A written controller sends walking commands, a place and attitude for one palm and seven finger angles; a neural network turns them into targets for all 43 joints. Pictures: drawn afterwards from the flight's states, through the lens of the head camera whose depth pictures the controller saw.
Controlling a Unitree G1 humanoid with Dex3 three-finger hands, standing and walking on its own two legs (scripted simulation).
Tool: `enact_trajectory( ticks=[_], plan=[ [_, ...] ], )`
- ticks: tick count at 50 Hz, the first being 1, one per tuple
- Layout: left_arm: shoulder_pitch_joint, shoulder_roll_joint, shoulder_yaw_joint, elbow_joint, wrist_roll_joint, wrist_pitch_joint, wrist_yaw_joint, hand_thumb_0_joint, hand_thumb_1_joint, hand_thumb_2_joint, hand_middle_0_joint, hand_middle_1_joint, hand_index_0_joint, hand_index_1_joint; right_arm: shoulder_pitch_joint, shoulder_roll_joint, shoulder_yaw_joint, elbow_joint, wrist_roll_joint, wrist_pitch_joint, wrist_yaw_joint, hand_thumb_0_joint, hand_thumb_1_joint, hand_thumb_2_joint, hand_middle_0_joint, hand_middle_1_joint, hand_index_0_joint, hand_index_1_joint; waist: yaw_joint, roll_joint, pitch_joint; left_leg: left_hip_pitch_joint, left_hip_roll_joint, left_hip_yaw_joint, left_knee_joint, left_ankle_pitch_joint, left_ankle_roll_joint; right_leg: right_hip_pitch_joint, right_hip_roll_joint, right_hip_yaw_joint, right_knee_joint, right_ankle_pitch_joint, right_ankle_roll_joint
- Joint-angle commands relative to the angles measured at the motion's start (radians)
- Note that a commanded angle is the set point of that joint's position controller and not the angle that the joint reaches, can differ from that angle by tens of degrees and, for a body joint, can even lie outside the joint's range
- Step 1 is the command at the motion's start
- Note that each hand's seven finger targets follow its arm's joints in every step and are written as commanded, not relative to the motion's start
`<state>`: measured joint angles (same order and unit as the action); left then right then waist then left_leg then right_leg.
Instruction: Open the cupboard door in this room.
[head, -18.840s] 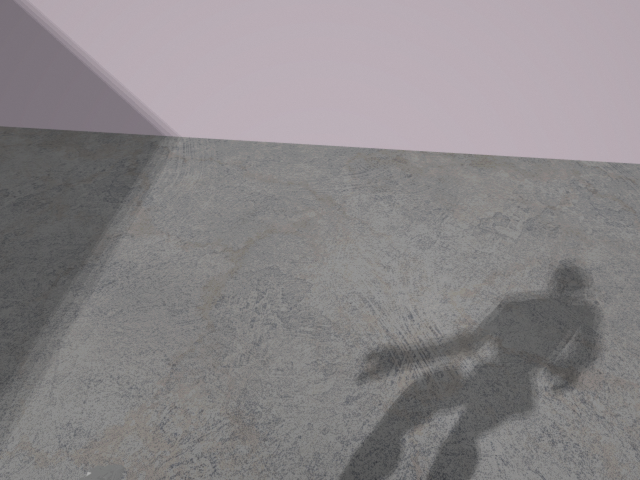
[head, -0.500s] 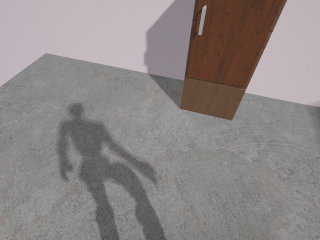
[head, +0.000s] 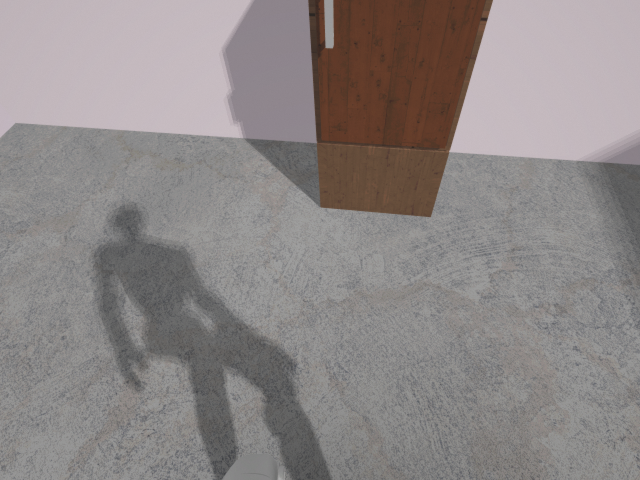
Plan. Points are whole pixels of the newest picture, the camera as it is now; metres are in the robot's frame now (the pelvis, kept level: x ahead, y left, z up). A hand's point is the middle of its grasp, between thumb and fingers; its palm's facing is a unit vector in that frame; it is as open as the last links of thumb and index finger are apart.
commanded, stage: walk to a spot facing it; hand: left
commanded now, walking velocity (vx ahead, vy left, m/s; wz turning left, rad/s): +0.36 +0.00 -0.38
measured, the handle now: (330, 14) +1.15 +0.09 +0.04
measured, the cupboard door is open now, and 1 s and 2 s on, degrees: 0 0 0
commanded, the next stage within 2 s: turn to face it in 0.64 s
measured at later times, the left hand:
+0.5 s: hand (202, 359) +0.31 +0.25 -0.18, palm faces -0.19 -0.96 -0.22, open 7.4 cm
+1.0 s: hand (315, 247) +0.54 +0.07 -0.16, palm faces -0.46 -0.87 -0.19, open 7.4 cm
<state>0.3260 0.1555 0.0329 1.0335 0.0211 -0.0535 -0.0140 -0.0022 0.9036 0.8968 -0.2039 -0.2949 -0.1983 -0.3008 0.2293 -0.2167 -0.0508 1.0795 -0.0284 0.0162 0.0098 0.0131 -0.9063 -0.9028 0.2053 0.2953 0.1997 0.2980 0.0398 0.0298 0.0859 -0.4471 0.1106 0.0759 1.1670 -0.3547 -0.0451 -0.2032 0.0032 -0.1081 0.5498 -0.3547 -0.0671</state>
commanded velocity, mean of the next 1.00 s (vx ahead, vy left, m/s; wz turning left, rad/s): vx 0.11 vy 0.00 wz -0.23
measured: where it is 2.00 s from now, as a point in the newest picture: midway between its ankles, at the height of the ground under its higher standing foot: (351, 414)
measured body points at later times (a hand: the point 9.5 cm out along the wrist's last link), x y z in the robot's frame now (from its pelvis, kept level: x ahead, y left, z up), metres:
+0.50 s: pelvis +0.23 +0.05 +0.00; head +0.29 +0.06 +0.45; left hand +0.32 +0.30 -0.16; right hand +0.28 -0.20 -0.13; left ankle +0.28 +0.13 -0.73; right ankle +0.13 -0.06 -0.62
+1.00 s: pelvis +0.36 -0.02 -0.01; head +0.39 -0.04 +0.44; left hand +0.57 +0.12 -0.14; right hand +0.26 -0.23 -0.17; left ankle +0.37 +0.13 -0.68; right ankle +0.35 -0.13 -0.73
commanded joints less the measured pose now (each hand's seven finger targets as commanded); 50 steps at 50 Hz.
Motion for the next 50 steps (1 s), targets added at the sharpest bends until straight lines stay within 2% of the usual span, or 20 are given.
enact_trajectory(
  ticks=[1, 6, 12, 13, 15, 16, 17, 18, 20, 23, 25, 34, 37, 39, 40, 41, 42, 43, 47, 50],
  plan=[
    [0.111, 0.181, 0.041, -0.001, 0.000, -0.024, 0.019, 0.000, 0.900, 0.900, -0.200, -0.300, -0.200, -0.300, -0.089, -0.058, -0.021, -0.126, 0.003, -0.042, 0.005, 0.000, -0.900, -0.900, 0.200, 0.300, 0.200, 0.300, -0.013, -0.107, -0.028, -0.226, 0.033, -0.037, -0.029, 0.118, -0.029, 0.133, -0.256, 0.307, -0.316, 0.360, -0.094],
    [0.147, 0.163, 0.039, 0.030, 0.003, -0.032, 0.028, 0.000, 0.900, 0.900, -0.200, -0.300, -0.200, -0.300, -0.192, -0.034, -0.014, -0.177, 0.008, -0.047, 0.013, 0.000, -0.900, -0.900, 0.200, 0.300, 0.200, 0.300, -0.001, -0.129, -0.004, -0.285, 0.016, -0.004, -0.182, 0.170, -0.033, 0.206, -0.220, 0.254, -0.298, 0.559, -0.097],
    [0.146, 0.177, 0.043, 0.040, 0.002, -0.016, 0.035, 0.000, 0.900, 0.900, -0.200, -0.300, -0.200, -0.300, -0.292, -0.029, -0.005, -0.228, 0.013, -0.066, 0.014, 0.000, -0.900, -0.900, 0.200, 0.300, 0.200, 0.300, 0.016, -0.183, 0.018, -0.092, -0.053, 0.054, -0.471, 0.178, 0.007, 0.197, -0.204, 0.249, -0.247, 0.737, -0.074],
    [0.134, 0.189, 0.048, 0.038, 0.003, -0.016, 0.036, 0.000, 0.900, 0.900, -0.200, -0.300, -0.200, -0.300, -0.249, -0.045, -0.009, -0.218, 0.012, -0.073, 0.008, 0.000, -0.900, -0.900, 0.200, 0.300, 0.200, 0.300, -0.005, -0.179, -0.019, 0.003, -0.069, 0.059, -0.520, 0.161, 0.016, 0.196, -0.209, 0.255, -0.181, 0.813, -0.071],
    [0.072, 0.209, 0.057, 0.017, -0.007, -0.018, 0.037, 0.000, 0.900, 0.900, -0.200, -0.300, -0.200, -0.300, 0.023, -0.107, -0.025, -0.139, 0.004, -0.085, -0.015, 0.000, -0.900, -0.900, 0.200, 0.300, 0.200, 0.300, -0.131, -0.149, -0.167, 0.365, -0.071, 0.049, -0.663, 0.278, 0.040, 0.105, -0.156, 0.214, 0.091, 0.845, -0.018],
    [0.094, 0.169, 0.055, 0.001, -0.019, -0.019, 0.031, 0.000, 0.900, 0.900, -0.200, -0.300, -0.200, -0.300, 0.183, -0.207, -0.048, -0.100, -0.007, -0.093, -0.029, 0.000, -0.900, -0.900, 0.200, 0.300, 0.200, 0.300, -0.180, 0.017, -0.310, 0.650, 0.119, -0.142, -0.651, 0.412, 0.095, -0.080, -0.065, 0.159, 0.334, 0.538, 0.024],
    [0.140, 0.113, 0.046, -0.019, -0.030, -0.021, 0.016, 0.000, 0.900, 0.900, -0.200, -0.300, -0.200, -0.300, 0.266, -0.290, -0.067, -0.075, -0.010, -0.090, -0.029, 0.000, -0.900, -0.900, 0.200, 0.300, 0.200, 0.300, -0.168, 0.257, -0.401, 0.819, 0.414, -0.467, -0.694, 0.572, 0.215, -0.318, 0.050, 0.096, 0.689, -0.231, 0.046],
    [0.087, 0.114, 0.037, -0.041, -0.023, -0.016, 0.020, 0.000, 0.900, 0.900, -0.200, -0.300, -0.200, -0.300, 0.232, -0.275, -0.055, -0.083, 0.006, -0.081, -0.029, 0.000, -0.900, -0.900, 0.200, 0.300, 0.200, 0.300, -0.154, 0.223, -0.377, 0.725, 0.463, -0.519, -0.769, 0.490, 0.260, -0.390, 0.001, 0.166, 0.865, -0.252, 0.043],
    [-0.070, 0.119, 0.046, -0.074, -0.009, -0.006, 0.003, 0.000, 0.900, 0.900, -0.200, -0.300, -0.200, -0.300, 0.091, -0.149, -0.029, -0.115, 0.005, -0.091, -0.030, 0.000, -0.900, -0.900, 0.200, 0.300, 0.200, 0.300, -0.112, 0.107, -0.106, 0.419, 0.380, -0.352, -0.839, 0.422, 0.220, -0.451, -0.087, 0.152, 0.890, -0.091, 0.058],
    [-0.035, 0.084, 0.049, -0.081, 0.002, 0.038, -0.016, 0.000, 0.900, 0.900, -0.200, -0.300, -0.200, -0.300, 0.035, -0.082, -0.009, -0.112, 0.002, -0.106, -0.034, 0.000, -0.900, -0.900, 0.200, 0.300, 0.200, 0.300, -0.033, 0.065, -0.072, 0.270, 0.274, -0.072, -0.839, 0.601, 0.148, -0.351, -0.114, 0.106, 0.764, -0.022, 0.083],
    [-0.032, 0.071, 0.052, -0.091, 0.005, 0.064, -0.021, 0.000, 0.900, 0.900, -0.200, -0.300, -0.200, -0.300, 0.018, -0.087, -0.009, -0.116, 0.007, -0.104, -0.036, 0.000, -0.900, -0.900, 0.200, 0.300, 0.200, 0.300, -0.013, 0.107, -0.076, 0.249, 0.242, 0.021, -0.855, 0.623, 0.142, -0.349, -0.114, 0.083, 0.704, 0.042, 0.101],
    [-0.278, 0.094, 0.052, -0.204, 0.010, 0.089, -0.027, 0.000, 0.900, 0.900, -0.200, -0.300, -0.200, -0.300, 0.087, -0.137, -0.040, -0.108, 0.001, -0.068, -0.030, 0.000, -0.900, -0.900, 0.200, 0.300, 0.200, 0.300, -0.072, 0.116, -0.032, 0.345, 0.246, 0.151, -0.787, 0.666, 0.135, -0.332, -0.090, 0.002, 0.291, 0.127, 0.106],
    [-0.267, 0.110, 0.053, -0.214, 0.008, 0.079, -0.022, 0.000, 0.900, 0.900, -0.200, -0.300, -0.200, -0.300, 0.096, -0.167, -0.049, -0.110, 0.001, -0.056, -0.030, 0.000, -0.900, -0.900, 0.200, 0.300, 0.200, 0.300, -0.061, 0.121, -0.051, 0.380, 0.260, 0.162, -0.694, 0.779, 0.120, -0.242, -0.054, -0.025, 0.178, 0.093, 0.078],
    [-0.110, 0.153, 0.053, -0.164, 0.014, 0.049, -0.006, 0.000, 0.900, 0.900, -0.200, -0.300, -0.200, -0.300, 0.124, -0.162, -0.039, -0.105, 0.005, -0.051, -0.027, 0.000, -0.900, -0.900, 0.200, 0.300, 0.200, 0.300, 0.013, 0.039, -0.145, 0.331, 0.206, 0.173, -0.426, 0.826, 0.067, 0.024, -0.030, -0.036, -0.047, 0.267, 0.059],
    [0.016, 0.255, 0.069, -0.122, 0.020, 0.028, 0.010, 0.000, 0.900, 0.900, -0.200, -0.300, -0.200, -0.300, 0.148, -0.111, -0.024, -0.114, 0.019, -0.047, -0.020, 0.000, -0.900, -0.900, 0.200, 0.300, 0.200, 0.300, 0.061, -0.177, -0.270, 0.081, 0.114, 0.188, -0.165, 0.385, 0.017, 0.331, -0.243, 0.186, -0.038, 0.733, -0.008],
    [0.093, 0.319, 0.071, -0.080, -0.005, 0.021, 0.019, 0.000, 0.900, 0.900, -0.200, -0.300, -0.200, -0.300, 0.137, -0.067, -0.009, -0.133, 0.030, -0.037, -0.025, 0.000, -0.900, -0.900, 0.200, 0.300, 0.200, 0.300, 0.064, -0.245, -0.361, -0.062, -0.022, 0.099, 0.054, -0.294, -0.015, 0.418, -0.453, 0.381, -0.004, 1.248, -0.136],
    [0.052, 0.313, 0.061, -0.089, -0.015, 0.019, 0.028, 0.000, 0.900, 0.900, -0.200, -0.300, -0.200, -0.300, 0.109, -0.053, 0.001, -0.139, 0.038, -0.022, -0.033, 0.000, -0.900, -0.900, 0.200, 0.300, 0.200, 0.300, 0.050, -0.180, -0.365, -0.033, -0.006, -0.054, 0.084, -0.302, -0.002, 0.327, -0.456, 0.346, -0.060, 1.137, -0.168],
    [-0.044, 0.283, 0.054, -0.108, -0.011, 0.022, 0.036, 0.000, 0.900, 0.900, -0.200, -0.300, -0.200, -0.300, 0.111, -0.054, 0.001, -0.126, 0.032, -0.014, -0.032, 0.000, -0.900, -0.900, 0.200, 0.300, 0.200, 0.300, 0.013, -0.173, -0.309, -0.043, 0.001, -0.083, 0.091, -0.247, 0.002, 0.269, -0.424, 0.315, -0.097, 0.923, -0.155],
    [-0.240, 0.189, 0.014, -0.133, -0.005, 0.026, 0.041, 0.000, 0.900, 0.900, -0.200, -0.300, -0.200, -0.300, 0.167, -0.026, 0.010, -0.059, 0.021, 0.017, -0.024, 0.000, -0.900, -0.900, 0.200, 0.300, 0.200, 0.300, -0.079, -0.156, -0.126, 0.087, 0.005, -0.054, -0.088, -0.109, -0.007, -0.063, -0.319, 0.091, -0.197, 0.551, -0.071],
    [-0.218, 0.190, 0.023, -0.119, -0.004, 0.035, 0.044, 0.000, 0.900, 0.900, -0.200, -0.300, -0.200, -0.300, 0.137, -0.017, 0.008, -0.069, 0.023, 0.018, -0.018, 0.000, -0.900, -0.900, 0.200, 0.300, 0.200, 0.300, -0.060, -0.181, -0.093, 0.081, -0.016, -0.019, -0.153, -0.102, -0.010, -0.066, -0.325, 0.067, -0.219, 0.463, -0.076]
  ],
)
